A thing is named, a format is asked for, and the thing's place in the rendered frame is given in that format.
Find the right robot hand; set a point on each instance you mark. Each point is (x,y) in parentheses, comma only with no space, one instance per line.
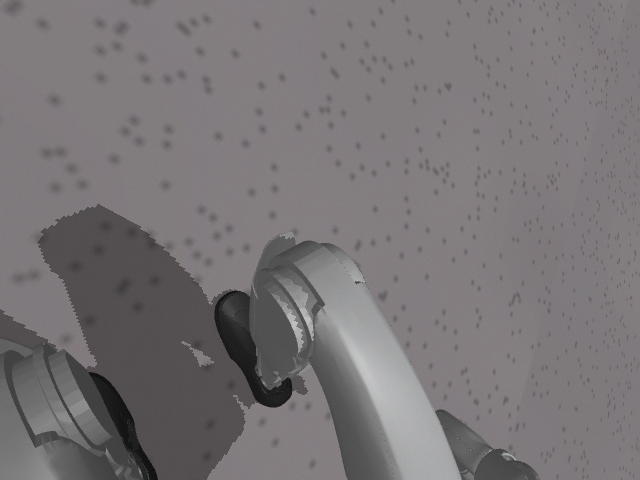
(467,446)

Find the right robot foot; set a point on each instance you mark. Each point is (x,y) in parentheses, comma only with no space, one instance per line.
(232,322)

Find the right robot arm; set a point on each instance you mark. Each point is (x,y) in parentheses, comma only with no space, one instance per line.
(499,464)

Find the left robot foot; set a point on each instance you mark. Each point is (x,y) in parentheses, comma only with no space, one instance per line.
(124,423)

